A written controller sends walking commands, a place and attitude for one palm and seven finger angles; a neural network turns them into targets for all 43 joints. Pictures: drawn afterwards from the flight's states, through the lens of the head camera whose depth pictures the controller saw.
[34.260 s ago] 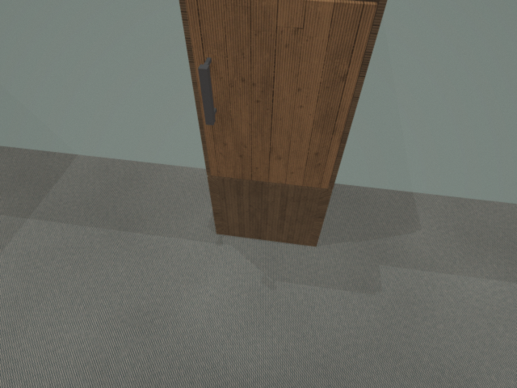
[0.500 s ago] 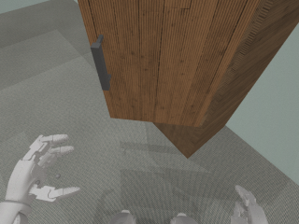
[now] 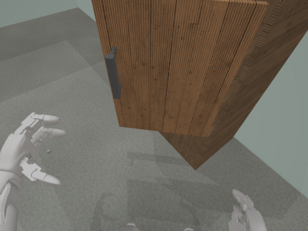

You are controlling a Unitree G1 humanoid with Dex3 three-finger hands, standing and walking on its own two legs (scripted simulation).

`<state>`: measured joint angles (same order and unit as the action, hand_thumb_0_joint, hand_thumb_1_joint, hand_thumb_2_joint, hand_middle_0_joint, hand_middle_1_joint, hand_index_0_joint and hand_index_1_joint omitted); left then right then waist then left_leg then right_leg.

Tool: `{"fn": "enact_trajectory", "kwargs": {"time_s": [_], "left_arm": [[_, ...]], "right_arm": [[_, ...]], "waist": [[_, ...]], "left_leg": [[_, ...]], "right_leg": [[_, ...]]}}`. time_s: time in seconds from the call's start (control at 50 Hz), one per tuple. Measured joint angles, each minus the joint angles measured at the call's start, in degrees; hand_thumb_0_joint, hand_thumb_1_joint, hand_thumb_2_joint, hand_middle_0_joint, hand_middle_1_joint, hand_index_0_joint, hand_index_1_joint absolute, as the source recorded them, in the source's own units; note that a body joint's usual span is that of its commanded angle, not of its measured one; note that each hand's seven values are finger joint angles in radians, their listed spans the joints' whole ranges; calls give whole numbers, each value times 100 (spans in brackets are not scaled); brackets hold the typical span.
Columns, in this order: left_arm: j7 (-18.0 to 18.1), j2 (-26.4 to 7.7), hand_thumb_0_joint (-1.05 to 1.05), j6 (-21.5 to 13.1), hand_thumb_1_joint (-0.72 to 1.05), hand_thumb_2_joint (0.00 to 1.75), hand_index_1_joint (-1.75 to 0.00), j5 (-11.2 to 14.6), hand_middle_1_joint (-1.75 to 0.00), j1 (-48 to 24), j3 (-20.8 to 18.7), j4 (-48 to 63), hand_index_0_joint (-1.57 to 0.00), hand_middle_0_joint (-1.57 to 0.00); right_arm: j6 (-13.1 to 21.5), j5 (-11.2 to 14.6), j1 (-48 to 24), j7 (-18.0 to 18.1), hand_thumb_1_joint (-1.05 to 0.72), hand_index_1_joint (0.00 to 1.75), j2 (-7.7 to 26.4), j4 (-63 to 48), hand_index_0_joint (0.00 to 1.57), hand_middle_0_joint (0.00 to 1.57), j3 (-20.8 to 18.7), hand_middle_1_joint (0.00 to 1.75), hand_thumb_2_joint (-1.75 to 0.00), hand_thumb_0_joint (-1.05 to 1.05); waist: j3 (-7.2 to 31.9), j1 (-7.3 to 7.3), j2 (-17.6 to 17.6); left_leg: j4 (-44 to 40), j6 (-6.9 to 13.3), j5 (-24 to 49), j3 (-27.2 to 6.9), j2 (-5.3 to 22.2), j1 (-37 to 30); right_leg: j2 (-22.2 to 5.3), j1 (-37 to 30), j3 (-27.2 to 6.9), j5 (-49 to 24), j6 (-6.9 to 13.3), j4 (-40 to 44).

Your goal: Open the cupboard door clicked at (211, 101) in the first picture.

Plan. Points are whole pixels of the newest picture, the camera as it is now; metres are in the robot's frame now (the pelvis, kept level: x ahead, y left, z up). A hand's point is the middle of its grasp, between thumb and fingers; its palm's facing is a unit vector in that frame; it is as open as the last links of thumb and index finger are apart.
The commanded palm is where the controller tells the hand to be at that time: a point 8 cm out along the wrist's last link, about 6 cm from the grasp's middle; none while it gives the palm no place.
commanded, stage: raise the hand with hooked fingers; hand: left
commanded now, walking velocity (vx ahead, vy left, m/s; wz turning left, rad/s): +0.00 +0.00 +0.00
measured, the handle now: (115, 74) +0.57 +0.17 +0.06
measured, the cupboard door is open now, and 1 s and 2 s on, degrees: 44 44 44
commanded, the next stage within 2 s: move the hooked fingers beside the handle in 0.58 s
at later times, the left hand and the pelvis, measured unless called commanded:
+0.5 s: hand (50, 143) +0.29 +0.27 +0.08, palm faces -0.02 -1.00 -0.05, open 14.0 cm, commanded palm +0.26 +0.31 +0.09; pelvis +0.00 +0.00 +0.01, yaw -1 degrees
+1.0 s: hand (60, 127) +0.33 +0.26 +0.08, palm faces -0.05 -1.00 -0.03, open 14.0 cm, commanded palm +0.31 +0.31 +0.08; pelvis +0.00 -0.01 +0.00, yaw +0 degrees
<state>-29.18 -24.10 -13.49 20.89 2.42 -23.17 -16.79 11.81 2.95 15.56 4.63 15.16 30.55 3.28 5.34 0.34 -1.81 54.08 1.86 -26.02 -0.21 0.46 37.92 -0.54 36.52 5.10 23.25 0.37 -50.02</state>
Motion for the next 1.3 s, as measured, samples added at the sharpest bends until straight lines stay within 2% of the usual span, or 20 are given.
{"fn": "enact_trajectory", "kwargs": {"time_s": [0.18,0.34,0.48,0.72,0.82,1.02,1.3], "left_arm": [[-259,-253,-1,81,-50,30,-120,32,-119,-552,-240,-666,-30,-30],[-231,-123,-1,13,-50,30,-120,-3,-119,-389,-217,-577,-30,-30],[-155,-80,-1,-79,-50,30,-120,-35,-120,-373,-221,-521,-30,-30],[-248,-103,-1,15,-50,30,-120,-29,-120,-485,-181,-667,-30,-30],[-257,-134,-1,-18,-50,30,-120,-85,-120,-860,-180,-988,-30,-30],[-292,-341,-1,-8,-50,30,-120,-230,-120,-1663,-177,-1703,-30,-30],[-53,-421,-1,-203,-50,30,-120,-486,-120,-2449,-191,-2530,-30,-30]], "right_arm": [[-37,15,183,31,-90,30,137,77,21,21,-66,30,-90,1],[-40,2,267,-12,-90,30,189,30,20,21,-161,30,-90,1],[-36,-10,209,3,-90,30,127,48,20,21,-136,30,-90,1],[-29,-2,73,24,-90,30,83,19,21,21,-62,30,-90,1],[-53,-8,43,77,-90,30,108,89,21,21,-49,30,-90,1],[-221,-10,151,65,-90,30,149,164,21,21,-79,30,-90,1],[-572,-18,421,-13,-90,30,144,270,20,21,-119,30,-90,1]], "waist": [[-58,-83,34],[-52,-133,79],[-76,-109,81],[-58,-48,26],[-78,-33,47],[-50,-177,95],[-36,-359,126]], "left_leg": [[-232,6,127,65,4,-139],[-309,7,152,123,15,-165],[-302,-10,145,93,18,-185],[-280,-35,141,52,16,-143],[-218,-52,125,13,19,-73],[-192,-63,123,39,46,76],[-195,-34,121,125,56,265]], "right_leg": [[11,-102,-64,-132,-1,201],[23,-87,-125,-160,-5,241],[28,-118,-97,-144,11,238],[26,-84,-58,-117,34,202],[28,-31,-20,-92,49,148],[54,139,-48,-103,62,117],[64,369,-136,-122,35,99]]}}
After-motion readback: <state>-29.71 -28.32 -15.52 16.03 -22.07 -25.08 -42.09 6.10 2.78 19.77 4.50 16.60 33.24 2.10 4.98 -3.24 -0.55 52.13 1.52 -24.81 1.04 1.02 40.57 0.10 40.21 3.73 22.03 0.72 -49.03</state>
